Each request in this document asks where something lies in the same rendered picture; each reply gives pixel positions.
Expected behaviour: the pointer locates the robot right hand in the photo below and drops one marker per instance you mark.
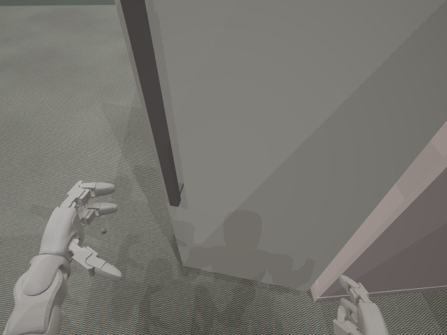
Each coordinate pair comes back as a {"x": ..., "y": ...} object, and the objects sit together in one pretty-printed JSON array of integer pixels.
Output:
[{"x": 366, "y": 318}]

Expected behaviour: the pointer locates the fridge door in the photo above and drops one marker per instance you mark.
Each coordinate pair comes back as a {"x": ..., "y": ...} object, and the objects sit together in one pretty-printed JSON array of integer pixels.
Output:
[{"x": 289, "y": 122}]

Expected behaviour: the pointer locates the robot left hand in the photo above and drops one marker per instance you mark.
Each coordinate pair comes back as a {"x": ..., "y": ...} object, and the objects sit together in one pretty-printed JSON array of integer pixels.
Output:
[{"x": 67, "y": 221}]

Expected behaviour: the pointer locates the handle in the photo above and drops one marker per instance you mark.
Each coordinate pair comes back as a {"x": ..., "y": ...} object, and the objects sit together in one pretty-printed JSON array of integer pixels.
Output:
[{"x": 137, "y": 23}]

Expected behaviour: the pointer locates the robot left forearm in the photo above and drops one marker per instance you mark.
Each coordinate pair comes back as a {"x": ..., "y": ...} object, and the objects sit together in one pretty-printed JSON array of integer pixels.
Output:
[{"x": 39, "y": 294}]

